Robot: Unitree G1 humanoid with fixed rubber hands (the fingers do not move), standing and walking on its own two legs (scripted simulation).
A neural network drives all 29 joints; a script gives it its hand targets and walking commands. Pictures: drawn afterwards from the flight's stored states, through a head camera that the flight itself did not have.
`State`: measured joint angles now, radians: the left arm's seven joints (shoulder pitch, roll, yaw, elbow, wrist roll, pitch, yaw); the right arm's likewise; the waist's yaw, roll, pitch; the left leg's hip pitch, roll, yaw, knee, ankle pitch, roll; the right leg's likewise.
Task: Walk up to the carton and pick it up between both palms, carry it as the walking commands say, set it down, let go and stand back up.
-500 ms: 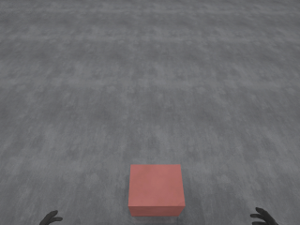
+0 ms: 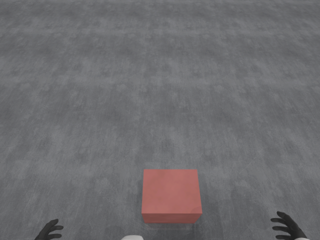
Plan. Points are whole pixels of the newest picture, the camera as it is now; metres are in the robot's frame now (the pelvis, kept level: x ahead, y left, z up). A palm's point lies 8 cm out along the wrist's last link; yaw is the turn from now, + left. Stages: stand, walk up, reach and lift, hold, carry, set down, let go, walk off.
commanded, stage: walk up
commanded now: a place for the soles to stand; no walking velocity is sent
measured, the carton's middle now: (169, 197) +0.38 -0.03 -0.64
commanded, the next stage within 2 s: none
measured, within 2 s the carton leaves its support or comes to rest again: neither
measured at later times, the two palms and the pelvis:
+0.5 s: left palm out of the picture +0.08 +0.34 -0.11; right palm out of the picture +0.06 -0.28 -0.13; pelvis -0.03 +0.02 -0.02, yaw +0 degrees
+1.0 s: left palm out of the picture +0.07 +0.33 -0.11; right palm out of the picture +0.07 -0.29 -0.10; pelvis -0.05 +0.02 +0.00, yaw -1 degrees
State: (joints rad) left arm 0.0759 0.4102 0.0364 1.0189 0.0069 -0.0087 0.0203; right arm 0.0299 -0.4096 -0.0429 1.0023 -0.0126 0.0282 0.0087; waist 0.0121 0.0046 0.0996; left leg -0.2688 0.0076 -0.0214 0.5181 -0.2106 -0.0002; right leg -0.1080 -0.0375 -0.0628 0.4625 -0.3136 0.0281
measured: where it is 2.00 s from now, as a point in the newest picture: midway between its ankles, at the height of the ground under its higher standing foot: outside the picture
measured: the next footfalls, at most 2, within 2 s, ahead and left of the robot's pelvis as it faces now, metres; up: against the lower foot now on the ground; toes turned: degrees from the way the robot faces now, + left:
none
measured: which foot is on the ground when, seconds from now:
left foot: down 0.00-1.00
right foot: down 0.00-1.00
